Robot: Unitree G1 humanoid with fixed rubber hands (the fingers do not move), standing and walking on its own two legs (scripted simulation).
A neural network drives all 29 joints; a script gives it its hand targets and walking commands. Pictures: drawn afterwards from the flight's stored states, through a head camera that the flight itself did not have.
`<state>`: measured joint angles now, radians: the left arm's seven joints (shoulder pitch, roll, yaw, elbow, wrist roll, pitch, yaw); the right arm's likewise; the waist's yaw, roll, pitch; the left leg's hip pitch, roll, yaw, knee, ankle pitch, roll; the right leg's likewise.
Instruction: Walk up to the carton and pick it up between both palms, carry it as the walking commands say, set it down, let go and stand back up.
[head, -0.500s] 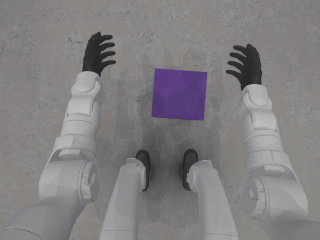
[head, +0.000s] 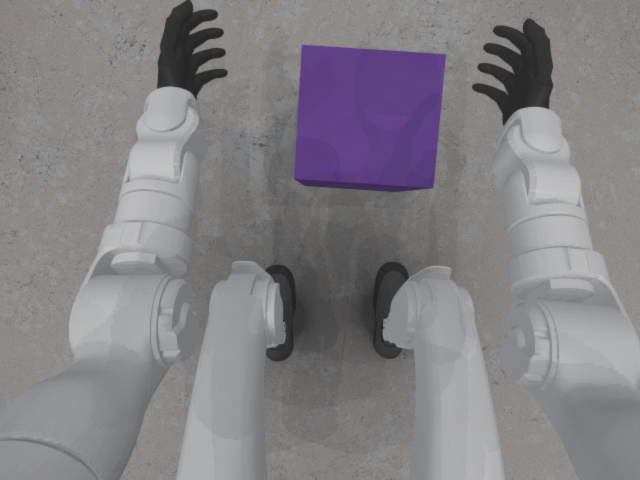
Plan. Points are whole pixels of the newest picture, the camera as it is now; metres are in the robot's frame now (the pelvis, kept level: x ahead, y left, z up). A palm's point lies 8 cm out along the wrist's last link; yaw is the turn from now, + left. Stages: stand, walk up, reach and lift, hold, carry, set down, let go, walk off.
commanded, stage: reach and lift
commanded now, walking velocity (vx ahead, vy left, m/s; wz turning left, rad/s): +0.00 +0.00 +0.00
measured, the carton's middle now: (359, 134) +0.49 -0.03 -0.39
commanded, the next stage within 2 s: none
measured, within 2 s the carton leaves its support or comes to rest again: neither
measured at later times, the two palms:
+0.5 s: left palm (222, 113) +0.50 +0.18 -0.28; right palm (464, 131) +0.48 -0.17 -0.29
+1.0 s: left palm (225, 113) +0.51 +0.19 -0.33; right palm (459, 121) +0.51 -0.18 -0.33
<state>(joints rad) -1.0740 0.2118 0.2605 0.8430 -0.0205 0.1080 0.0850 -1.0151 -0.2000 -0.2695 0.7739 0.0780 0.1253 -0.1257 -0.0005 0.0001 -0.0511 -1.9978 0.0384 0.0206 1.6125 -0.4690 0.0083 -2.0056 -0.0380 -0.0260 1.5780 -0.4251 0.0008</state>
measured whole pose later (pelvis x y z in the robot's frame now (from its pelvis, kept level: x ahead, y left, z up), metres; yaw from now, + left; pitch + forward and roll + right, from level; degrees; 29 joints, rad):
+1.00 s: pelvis -0.04 +0.00 -0.14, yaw +0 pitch +33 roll -1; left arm -1.49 0.40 0.00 1.14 -0.27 0.04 0.13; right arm -1.48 -0.40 0.01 1.16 0.34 0.03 -0.15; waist 0.00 -0.02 0.49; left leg -2.18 0.04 0.01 2.15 -0.54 0.02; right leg -2.20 -0.03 0.00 2.11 -0.48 0.00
